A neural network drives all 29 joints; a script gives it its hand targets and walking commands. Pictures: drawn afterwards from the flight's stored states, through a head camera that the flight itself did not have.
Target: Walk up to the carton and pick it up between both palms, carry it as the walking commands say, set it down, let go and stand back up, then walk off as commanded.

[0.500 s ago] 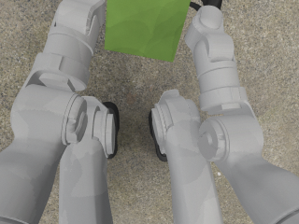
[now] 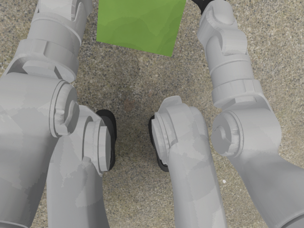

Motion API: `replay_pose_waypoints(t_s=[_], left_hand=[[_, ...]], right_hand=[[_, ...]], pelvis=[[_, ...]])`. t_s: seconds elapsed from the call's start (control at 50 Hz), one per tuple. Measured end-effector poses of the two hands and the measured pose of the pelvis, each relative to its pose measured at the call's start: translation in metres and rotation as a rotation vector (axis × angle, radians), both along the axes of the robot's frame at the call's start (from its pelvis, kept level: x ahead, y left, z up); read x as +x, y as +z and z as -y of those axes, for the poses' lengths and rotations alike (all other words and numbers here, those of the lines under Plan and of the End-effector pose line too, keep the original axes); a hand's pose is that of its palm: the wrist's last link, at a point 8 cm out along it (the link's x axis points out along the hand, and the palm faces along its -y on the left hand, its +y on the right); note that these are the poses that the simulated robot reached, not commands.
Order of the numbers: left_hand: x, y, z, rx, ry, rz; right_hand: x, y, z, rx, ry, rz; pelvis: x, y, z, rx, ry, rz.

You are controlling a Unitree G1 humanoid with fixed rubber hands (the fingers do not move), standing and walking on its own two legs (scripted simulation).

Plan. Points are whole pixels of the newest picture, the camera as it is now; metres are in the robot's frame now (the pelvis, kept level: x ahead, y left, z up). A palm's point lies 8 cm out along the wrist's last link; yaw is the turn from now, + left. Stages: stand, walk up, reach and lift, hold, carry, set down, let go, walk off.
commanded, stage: set down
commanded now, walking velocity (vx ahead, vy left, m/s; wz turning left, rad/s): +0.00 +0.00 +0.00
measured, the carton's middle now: out of the picture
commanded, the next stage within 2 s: none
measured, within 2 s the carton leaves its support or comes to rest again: rests again in 1.74 s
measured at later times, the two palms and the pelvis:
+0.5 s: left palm out of the picture +0.58 +0.09 -0.16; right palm (211, 1) +0.52 -0.16 -0.17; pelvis +0.01 +0.01 -0.01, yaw +0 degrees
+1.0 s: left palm out of the picture +0.59 +0.09 -0.18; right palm out of the picture +0.53 -0.17 -0.18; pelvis +0.02 +0.00 -0.01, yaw +0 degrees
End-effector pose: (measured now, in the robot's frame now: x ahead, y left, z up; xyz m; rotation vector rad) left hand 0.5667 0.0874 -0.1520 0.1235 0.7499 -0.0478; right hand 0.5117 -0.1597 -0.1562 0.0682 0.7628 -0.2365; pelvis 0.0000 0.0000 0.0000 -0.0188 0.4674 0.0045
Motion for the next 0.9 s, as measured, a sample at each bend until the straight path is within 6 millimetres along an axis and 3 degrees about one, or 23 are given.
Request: replay_pose_waypoints(t_s=[0.34, 0.9], left_hand=[[0.006, -0.006, -0.001, -0.021, -0.019, 0.006], [0.019, -0.022, -0.001, -0.062, -0.036, 0.009]], right_hand=[[0.003, -0.008, 0.002, 0.038, -0.018, 0.027], [0.014, -0.024, 0.007, 0.075, -0.003, 0.051]], pelvis=[[0.007, -0.007, -0.008, -0.015, 0.0, -0.001], [0.022, -0.01, -0.004, 0.001, 0.004, -0.03]])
